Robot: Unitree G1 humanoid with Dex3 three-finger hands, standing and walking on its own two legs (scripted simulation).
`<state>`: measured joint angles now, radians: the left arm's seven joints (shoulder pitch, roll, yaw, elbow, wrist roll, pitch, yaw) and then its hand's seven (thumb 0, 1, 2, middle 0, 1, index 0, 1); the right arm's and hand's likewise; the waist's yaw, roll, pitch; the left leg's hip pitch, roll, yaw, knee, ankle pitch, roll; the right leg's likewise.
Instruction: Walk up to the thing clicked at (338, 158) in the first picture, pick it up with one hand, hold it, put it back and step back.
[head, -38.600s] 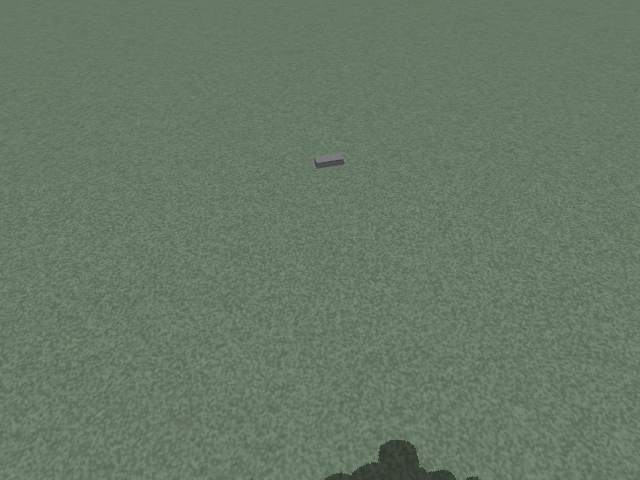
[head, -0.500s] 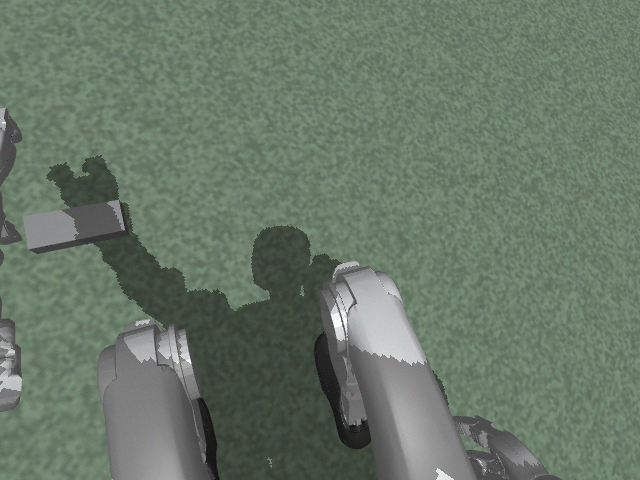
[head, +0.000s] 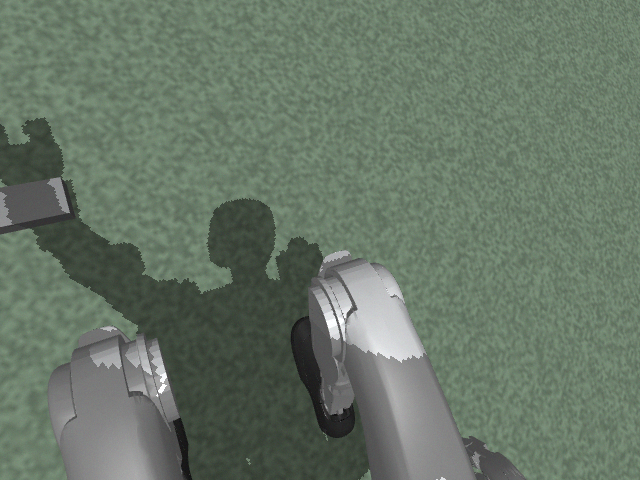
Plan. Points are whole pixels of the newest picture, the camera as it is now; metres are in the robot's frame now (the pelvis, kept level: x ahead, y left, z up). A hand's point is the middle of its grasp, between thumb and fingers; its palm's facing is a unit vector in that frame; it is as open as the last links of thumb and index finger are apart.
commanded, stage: home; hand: left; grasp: from above
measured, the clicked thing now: (12, 209) +0.51 +0.28 -0.31
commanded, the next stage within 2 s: none
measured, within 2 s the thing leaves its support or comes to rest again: neither
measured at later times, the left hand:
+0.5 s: hand out of the picture +0.38 +0.29 +0.00, palm faces -0.30 -0.54 -0.79, open 8.1 cm
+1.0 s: hand out of the picture +0.27 +0.21 +0.22, palm faces +0.09 -0.94 -0.34, open 7.4 cm
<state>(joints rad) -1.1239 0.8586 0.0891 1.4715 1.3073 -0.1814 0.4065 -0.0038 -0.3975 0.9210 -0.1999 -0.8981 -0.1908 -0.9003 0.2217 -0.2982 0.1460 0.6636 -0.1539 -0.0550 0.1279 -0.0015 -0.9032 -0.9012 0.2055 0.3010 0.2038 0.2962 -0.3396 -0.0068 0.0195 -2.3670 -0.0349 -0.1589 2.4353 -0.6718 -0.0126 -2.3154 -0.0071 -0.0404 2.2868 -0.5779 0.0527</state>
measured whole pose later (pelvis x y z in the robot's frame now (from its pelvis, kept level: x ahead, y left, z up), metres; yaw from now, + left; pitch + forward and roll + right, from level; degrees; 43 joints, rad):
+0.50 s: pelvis +0.00 +0.00 +0.12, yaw +4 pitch +35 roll -7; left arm -0.48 0.53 0.04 0.66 0.64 0.04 0.04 0.00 0.73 0.87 -0.22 -0.34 -0.21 -0.34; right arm 0.17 -0.31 -0.03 0.60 -0.02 0.04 0.09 0.00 -0.90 -0.90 0.21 0.30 0.20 0.30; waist -0.09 0.05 -0.18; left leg -2.00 -0.02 -0.10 2.06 -0.68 0.01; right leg -1.96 -0.03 -0.02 1.95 -0.60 0.06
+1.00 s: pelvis +0.04 -0.01 +0.30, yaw +7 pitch +21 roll -3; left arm 0.12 0.27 0.03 0.18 0.04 0.35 0.09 0.01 0.89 0.90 -0.21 -0.30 -0.21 -0.30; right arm 0.17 -0.20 0.04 0.56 0.04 -0.09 -0.09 0.01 -0.90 -0.90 0.21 0.30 0.21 0.30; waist -0.07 0.04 -0.18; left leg -1.22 0.02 -0.08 1.43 -0.58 -0.03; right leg -1.22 -0.02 -0.04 1.37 -0.52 0.02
